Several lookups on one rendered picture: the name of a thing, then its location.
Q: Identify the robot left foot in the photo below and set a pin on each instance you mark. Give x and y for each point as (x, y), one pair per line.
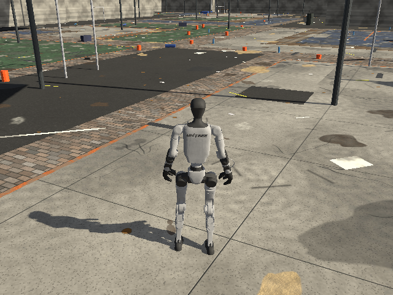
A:
(178, 246)

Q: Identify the right robot forearm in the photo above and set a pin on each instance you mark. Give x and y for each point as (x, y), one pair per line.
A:
(225, 164)

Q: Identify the left robot forearm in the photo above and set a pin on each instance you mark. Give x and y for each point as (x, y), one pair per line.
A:
(168, 162)

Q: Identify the robot right foot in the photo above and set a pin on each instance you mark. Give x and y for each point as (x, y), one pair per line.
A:
(210, 249)

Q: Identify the right robot hand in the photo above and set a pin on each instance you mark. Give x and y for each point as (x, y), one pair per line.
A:
(225, 176)

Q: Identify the left robot hand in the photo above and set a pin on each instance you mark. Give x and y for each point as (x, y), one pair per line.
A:
(171, 172)

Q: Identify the robot right upper arm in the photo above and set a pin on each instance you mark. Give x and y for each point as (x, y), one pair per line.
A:
(219, 139)

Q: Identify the robot left upper arm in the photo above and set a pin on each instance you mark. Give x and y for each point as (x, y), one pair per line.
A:
(177, 130)

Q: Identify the robot foot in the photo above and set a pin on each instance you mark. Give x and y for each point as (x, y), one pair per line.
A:
(210, 249)
(178, 246)

